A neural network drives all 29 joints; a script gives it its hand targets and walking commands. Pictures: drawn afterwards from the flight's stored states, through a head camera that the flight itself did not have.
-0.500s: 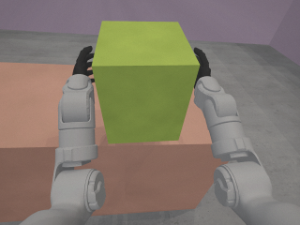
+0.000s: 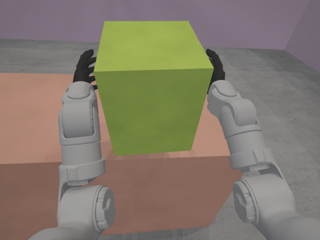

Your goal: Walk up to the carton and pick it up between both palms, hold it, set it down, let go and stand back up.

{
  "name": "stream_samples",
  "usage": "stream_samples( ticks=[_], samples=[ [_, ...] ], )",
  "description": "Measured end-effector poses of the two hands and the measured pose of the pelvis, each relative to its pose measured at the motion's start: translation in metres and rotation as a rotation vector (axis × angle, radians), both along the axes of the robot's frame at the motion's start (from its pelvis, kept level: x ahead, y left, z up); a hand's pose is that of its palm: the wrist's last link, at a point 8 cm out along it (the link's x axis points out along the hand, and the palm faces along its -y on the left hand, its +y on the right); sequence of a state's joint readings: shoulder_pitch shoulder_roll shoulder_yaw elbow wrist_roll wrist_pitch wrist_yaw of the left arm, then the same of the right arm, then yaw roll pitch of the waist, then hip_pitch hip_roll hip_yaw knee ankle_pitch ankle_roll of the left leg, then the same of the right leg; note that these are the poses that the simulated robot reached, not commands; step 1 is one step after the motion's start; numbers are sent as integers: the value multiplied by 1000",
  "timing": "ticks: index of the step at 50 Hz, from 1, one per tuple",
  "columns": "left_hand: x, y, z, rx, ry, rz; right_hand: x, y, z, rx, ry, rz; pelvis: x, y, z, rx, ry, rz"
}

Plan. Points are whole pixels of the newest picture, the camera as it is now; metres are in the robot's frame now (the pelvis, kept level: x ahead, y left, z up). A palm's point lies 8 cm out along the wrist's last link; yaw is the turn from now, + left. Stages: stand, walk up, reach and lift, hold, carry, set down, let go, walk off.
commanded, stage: reach and lift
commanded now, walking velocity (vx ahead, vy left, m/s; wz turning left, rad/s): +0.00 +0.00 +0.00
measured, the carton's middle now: (150, 89) +0.40 +0.01 +0.21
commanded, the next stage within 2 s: hold in 0.06 s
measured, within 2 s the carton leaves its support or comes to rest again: neither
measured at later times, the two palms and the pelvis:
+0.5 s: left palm (78, 82) +0.35 +0.16 +0.26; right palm (215, 74) +0.36 -0.13 +0.28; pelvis +0.00 -0.01 +0.00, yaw +0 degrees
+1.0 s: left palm (76, 82) +0.35 +0.16 +0.27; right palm (215, 71) +0.36 -0.13 +0.29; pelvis +0.00 -0.01 +0.00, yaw +0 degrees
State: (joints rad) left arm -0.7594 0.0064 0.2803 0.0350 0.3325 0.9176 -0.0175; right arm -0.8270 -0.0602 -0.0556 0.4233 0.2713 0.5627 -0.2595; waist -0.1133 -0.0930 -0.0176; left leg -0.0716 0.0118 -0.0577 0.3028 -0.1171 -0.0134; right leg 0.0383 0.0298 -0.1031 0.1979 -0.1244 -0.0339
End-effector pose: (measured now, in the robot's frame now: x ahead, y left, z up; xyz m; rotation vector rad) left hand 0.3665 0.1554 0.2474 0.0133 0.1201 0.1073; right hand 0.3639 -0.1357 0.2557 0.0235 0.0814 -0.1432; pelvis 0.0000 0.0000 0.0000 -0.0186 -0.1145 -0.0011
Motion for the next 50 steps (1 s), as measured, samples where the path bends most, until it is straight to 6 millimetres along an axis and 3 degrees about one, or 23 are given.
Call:
stream_samples(
  ticks=[20, 50],
  samples=[
    [-12, 4, 13, -20, 1, 20, -4, 4, 22, 1, 4, 19, -2, -7, 0, 2, -3, 3],
    [-18, 8, 19, -24, 10, 39, -4, 9, 33, 3, 19, 38, 3, -8, 0, 6, -2, 1]
  ],
)
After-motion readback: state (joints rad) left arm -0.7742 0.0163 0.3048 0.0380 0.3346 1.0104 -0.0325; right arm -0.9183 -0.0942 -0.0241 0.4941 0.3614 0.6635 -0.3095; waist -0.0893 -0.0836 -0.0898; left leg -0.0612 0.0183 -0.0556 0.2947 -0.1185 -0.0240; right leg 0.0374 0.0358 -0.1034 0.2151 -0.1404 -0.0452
